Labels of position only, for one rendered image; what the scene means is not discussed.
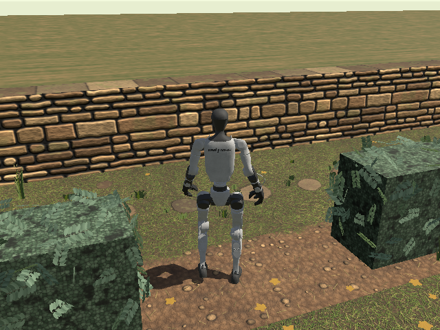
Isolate robot right forearm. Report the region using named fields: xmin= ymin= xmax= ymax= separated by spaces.
xmin=247 ymin=166 xmax=262 ymax=193

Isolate robot left thigh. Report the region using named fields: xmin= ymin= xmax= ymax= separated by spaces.
xmin=197 ymin=191 xmax=211 ymax=233

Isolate right robot upper arm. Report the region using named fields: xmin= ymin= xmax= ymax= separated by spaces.
xmin=234 ymin=138 xmax=254 ymax=177

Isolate robot thigh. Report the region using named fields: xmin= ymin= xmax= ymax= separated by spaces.
xmin=230 ymin=192 xmax=244 ymax=241
xmin=197 ymin=191 xmax=211 ymax=233

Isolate robot right hand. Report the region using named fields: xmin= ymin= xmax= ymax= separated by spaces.
xmin=249 ymin=189 xmax=264 ymax=206

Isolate left robot upper arm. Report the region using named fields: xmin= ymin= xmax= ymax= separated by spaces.
xmin=188 ymin=138 xmax=206 ymax=175

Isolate robot right thigh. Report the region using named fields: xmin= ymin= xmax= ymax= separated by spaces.
xmin=230 ymin=192 xmax=244 ymax=241

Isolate robot left forearm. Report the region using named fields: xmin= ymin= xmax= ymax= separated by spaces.
xmin=184 ymin=165 xmax=195 ymax=187

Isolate robot left hand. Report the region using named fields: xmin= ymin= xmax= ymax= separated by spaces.
xmin=182 ymin=184 xmax=198 ymax=197

